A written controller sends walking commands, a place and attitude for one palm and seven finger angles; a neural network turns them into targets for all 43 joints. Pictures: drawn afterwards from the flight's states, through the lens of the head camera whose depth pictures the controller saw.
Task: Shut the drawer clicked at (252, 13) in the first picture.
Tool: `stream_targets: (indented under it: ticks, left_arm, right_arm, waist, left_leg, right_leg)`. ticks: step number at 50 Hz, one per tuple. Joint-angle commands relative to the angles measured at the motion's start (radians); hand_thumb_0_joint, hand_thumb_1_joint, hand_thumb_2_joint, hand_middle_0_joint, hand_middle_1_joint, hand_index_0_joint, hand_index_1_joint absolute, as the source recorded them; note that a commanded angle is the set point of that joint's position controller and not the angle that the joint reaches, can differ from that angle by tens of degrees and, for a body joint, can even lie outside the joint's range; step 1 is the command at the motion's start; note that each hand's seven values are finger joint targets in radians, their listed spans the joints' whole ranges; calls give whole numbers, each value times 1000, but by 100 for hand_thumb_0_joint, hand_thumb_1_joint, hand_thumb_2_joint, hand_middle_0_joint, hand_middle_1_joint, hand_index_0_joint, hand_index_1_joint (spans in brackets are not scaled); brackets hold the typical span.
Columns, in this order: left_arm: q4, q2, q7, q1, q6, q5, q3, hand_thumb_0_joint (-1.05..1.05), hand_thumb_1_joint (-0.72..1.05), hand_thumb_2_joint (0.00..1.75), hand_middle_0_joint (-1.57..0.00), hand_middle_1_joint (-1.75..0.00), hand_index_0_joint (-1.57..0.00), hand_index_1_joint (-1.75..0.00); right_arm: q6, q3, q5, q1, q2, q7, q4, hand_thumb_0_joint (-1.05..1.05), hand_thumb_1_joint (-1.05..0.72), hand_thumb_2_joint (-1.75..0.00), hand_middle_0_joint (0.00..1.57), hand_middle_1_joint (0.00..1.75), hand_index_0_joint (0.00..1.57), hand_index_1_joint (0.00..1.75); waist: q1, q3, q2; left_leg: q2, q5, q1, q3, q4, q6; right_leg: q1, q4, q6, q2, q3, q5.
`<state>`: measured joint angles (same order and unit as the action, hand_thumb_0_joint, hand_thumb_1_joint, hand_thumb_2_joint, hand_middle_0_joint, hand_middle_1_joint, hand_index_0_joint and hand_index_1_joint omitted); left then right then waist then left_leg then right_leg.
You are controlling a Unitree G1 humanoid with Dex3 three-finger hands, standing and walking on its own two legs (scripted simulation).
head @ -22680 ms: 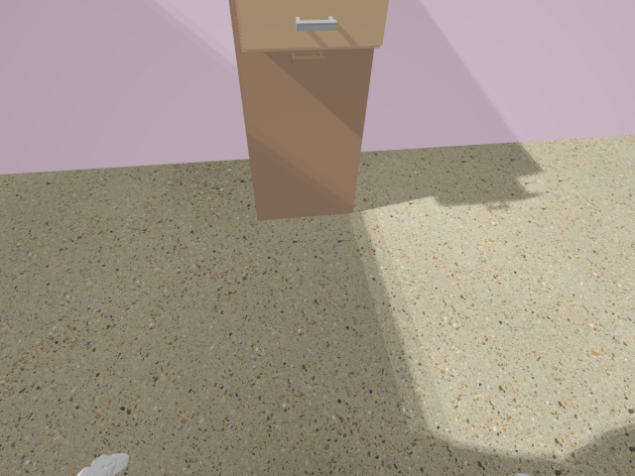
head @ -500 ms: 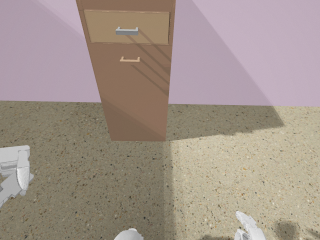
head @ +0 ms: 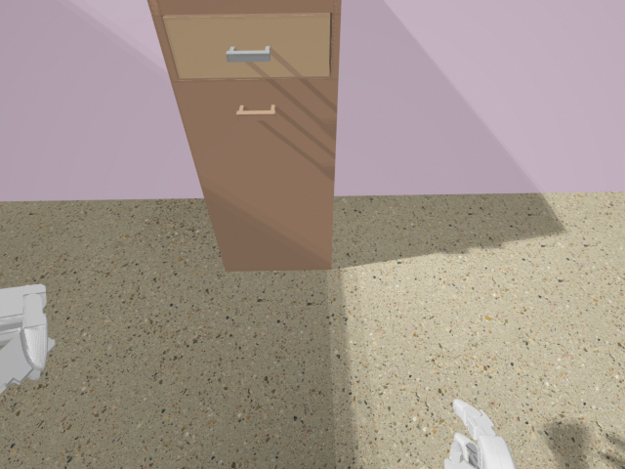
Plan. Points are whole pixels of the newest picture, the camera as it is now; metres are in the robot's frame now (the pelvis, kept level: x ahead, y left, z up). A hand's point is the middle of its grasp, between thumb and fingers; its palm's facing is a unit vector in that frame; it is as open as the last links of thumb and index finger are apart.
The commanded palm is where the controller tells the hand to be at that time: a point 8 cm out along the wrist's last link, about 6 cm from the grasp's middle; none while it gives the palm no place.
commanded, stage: let the arm hang, fingers relaxed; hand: left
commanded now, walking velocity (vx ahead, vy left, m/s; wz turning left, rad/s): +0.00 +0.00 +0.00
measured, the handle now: (249, 53) +0.98 +0.18 +0.12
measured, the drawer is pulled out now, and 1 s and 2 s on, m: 0.00 0.00 0.00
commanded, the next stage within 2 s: look to check the result in 1.10 s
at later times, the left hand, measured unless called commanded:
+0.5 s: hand out of the picture -0.03 +0.23 -0.16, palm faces +0.04 -0.97 -0.23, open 4.5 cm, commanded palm none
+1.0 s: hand out of the picture -0.01 +0.20 -0.16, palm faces +0.02 -0.98 -0.18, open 7.3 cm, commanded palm none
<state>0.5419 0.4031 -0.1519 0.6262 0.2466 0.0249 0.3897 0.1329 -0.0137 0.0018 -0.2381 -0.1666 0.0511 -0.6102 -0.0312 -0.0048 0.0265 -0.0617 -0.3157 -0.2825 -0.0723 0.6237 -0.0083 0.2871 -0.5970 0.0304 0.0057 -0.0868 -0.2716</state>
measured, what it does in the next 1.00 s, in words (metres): stands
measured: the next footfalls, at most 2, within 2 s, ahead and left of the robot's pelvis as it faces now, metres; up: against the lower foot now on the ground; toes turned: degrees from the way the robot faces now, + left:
none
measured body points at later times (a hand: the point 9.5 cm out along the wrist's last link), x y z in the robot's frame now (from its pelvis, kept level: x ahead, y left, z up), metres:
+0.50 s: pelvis -0.01 +0.03 +0.01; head +0.01 +0.04 +0.46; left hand -0.03 +0.28 -0.14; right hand +0.01 -0.20 -0.14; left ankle +0.01 +0.14 -0.73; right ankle +0.02 -0.09 -0.73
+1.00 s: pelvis -0.01 +0.04 +0.02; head +0.00 +0.03 +0.46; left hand -0.01 +0.25 -0.14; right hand -0.05 -0.16 -0.15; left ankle +0.01 +0.14 -0.73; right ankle +0.02 -0.09 -0.73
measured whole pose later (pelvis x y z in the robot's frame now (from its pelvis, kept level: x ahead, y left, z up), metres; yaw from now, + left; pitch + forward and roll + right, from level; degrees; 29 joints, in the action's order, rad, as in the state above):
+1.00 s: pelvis -0.01 +0.04 +0.02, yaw +0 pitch -2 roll +0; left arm -1.14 0.12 -0.03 0.27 -0.01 -0.02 0.01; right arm -0.01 0.01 -0.02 -0.34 -0.11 0.02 -1.12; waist -0.02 -0.05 0.02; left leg 0.00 -0.20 -0.19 -0.10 0.43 0.03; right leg 0.22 -0.44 -0.01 -0.04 -0.06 -0.19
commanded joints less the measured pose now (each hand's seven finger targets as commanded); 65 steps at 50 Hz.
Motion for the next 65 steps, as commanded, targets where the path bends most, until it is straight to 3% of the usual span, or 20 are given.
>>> stream_targets:
  ticks: [1, 2, 3, 5, 7, 9, 10, 12, 13, 15, 18, 21, 28, 30, 38, 41, 52, 65]
  left_arm:
    - [-629, -26, 145, -132, -218, -80, -250, 0, 90, 90, -136, -156, -136, -156]
    - [-639, -45, 145, -140, -226, -72, -249, 0, 90, 90, -132, -151, -132, -151]
    - [-672, -67, 145, -168, -227, -67, -259, 0, 90, 90, -128, -147, -128, -147]
    - [-772, -61, 141, -224, -229, -67, -286, 0, 90, 90, -120, -138, -120, -138]
    - [-892, -49, 135, -262, -230, -60, -303, 0, 90, 90, -112, -130, -112, -130]
    - [-1004, -64, 135, -281, -236, -51, -321, 0, 90, 90, -104, -121, -104, -121]
    - [-1056, -68, 133, -299, -240, -52, -327, 0, 90, 90, -100, -117, -100, -117]
    - [-1170, -64, 132, -341, -248, -49, -334, 0, 90, 90, -92, -108, -92, -108]
    - [-1225, -69, 133, -341, -250, -44, -339, 0, 90, 90, -88, -104, -88, -104]
    - [-1312, -97, 129, -307, -250, -41, -334, 0, 90, 90, -80, -95, -80, -95]
    - [-1413, -86, 133, -309, -245, -41, -345, 0, 90, 90, -68, -82, -68, -82]
    - [-1483, -84, 133, -324, -242, -41, -353, 0, 90, 90, -56, -69, -56, -69]
    - [-1595, -114, 126, -311, -245, -40, -363, 0, 90, 90, -28, -39, -28, -39]
    - [-1615, -124, 123, -304, -247, -40, -364, 0, 90, 90, -20, -30, -20, -30]
    - [-1655, -151, 116, -285, -249, -44, -361, 0, 90, 90, -20, -30, -20, -30]
    - [-1660, -157, 114, -279, -246, -44, -358, 0, 90, 90, -20, -30, -20, -30]
    - [-1670, -171, 111, -291, -237, -41, -352, 0, 90, 90, -20, -30, -20, -30]
    - [-1677, -159, 112, -305, -228, -39, -350, 0, 90, 90, -20, -30, -20, -30]
  right_arm:
    - [-48, 80, -1, 49, -159, -69, -48, 0, -90, -90, 20, 30, 20, 30]
    - [-81, 66, -4, 5, -145, -65, -39, 0, -90, -90, 20, 30, 20, 30]
    - [-100, 55, -9, -1, -118, -69, -35, 0, -90, -90, 20, 30, 20, 30]
    - [-117, 52, -20, -1, -126, -73, -43, 0, -90, -90, 20, 30, 20, 30]
    - [-125, 55, -26, -7, -138, -73, -67, 0, -90, -90, 20, 30, 20, 30]
    - [-119, 51, -33, 5, -169, -60, -102, 0, -90, -90, 20, 30, 20, 30]
    - [-122, 44, -34, 24, -165, -56, -121, 0, -90, -90, 20, 30, 20, 30]
    - [-127, 31, -30, 38, -138, -53, -170, 0, -90, -90, 20, 30, 20, 30]
    - [-132, 26, -29, 35, -133, -48, -194, 0, -90, -90, 20, 30, 20, 30]
    - [-137, 30, -34, 25, -115, -40, -227, 0, -90, -90, 20, 30, 20, 30]
    - [-137, 32, -26, -16, -116, -34, -272, 0, -90, -90, 20, 30, 20, 30]
    - [-138, 38, -21, -54, -124, -30, -311, 0, -90, -90, 20, 30, 20, 30]
    - [-135, 35, -21, -117, -109, -25, -400, 0, -90, -90, 20, 30, 20, 30]
    - [-136, 34, -21, -126, -102, -24, -420, 0, -90, -90, 20, 30, 20, 30]
    - [-134, 37, -22, -151, -62, -22, -470, 0, -90, -90, 20, 30, 20, 30]
    - [-133, 39, -20, -157, -58, -21, -478, 0, -90, -90, 20, 30, 20, 30]
    - [-129, 41, -19, -178, -23, -17, -502, 0, -90, -90, 20, 30, 20, 30]
    - [-125, 45, -18, -157, -49, -13, -506, 0, -90, -90, 20, 30, 20, 30]
  waist:
    - [2, 40, -209]
    - [-3, 25, -246]
    - [10, 26, -272]
    - [6, 31, -335]
    - [6, 64, -296]
    - [20, 104, -173]
    - [29, 111, -125]
    - [24, 35, 93]
    - [26, -7, 153]
    - [39, -17, 246]
    - [37, 26, 169]
    - [28, 5, 46]
    - [24, -56, -25]
    - [24, -89, -33]
    - [31, -124, -17]
    - [32, -116, -33]
    - [22, -86, -1]
    - [18, -71, -25]
  left_leg:
    - [-8, -228, -137, 78, 222, 1]
    - [-7, -209, -138, 77, 212, 2]
    - [20, -203, -159, 47, 166, 4]
    - [59, -119, -124, 30, 47, 13]
    - [52, 111, -21, 49, -85, 24]
    - [-32, 405, 103, 113, -105, 50]
    - [-50, 377, 98, 110, -113, 52]
    - [-44, 236, 35, 111, -183, 47]
    - [-47, 146, -8, 122, -228, 46]
    - [-48, 47, -43, 125, -275, 44]
    - [-46, 30, -10, 121, -282, 40]
    - [-53, 54, 33, 118, -286, 37]
    - [-61, 13, 40, 123, -340, 43]
    - [-60, -19, 30, 122, -351, 43]
    - [-54, -61, -6, 121, -368, 47]
    - [-49, -30, 17, 110, -349, 46]
    - [-45, 49, 47, 83, -317, 40]
    - [-51, 114, 89, 75, -305, 35]
  right_leg:
    - [71, 195, 113, -339, 350, 324]
    - [58, 185, 113, -304, 284, 282]
    - [9, 166, 120, -280, 235, 318]
    - [-83, 119, 102, -226, 162, 515]
    - [-109, 78, 57, -196, 129, 559]
    - [-55, 70, 3, -145, 101, 401]
    - [-61, 106, -7, -131, 99, 293]
    - [-61, 145, -8, -114, 93, 98]
    - [-74, 167, -6, -99, 91, 40]
    - [-116, 195, 4, -91, 79, 42]
    - [-160, 233, 11, -104, 80, 70]
    - [-125, 253, 12, -109, 75, 63]
    - [-92, 260, 3, -113, 70, 34]
    - [-71, 263, 0, -110, 73, 12]
    - [-63, 249, -5, -105, 77, 6]
    - [-47, 248, -3, -105, 82, 8]
    - [-65, 257, 4, -116, 88, 45]
    - [-73, 274, 8, -118, 98, 79]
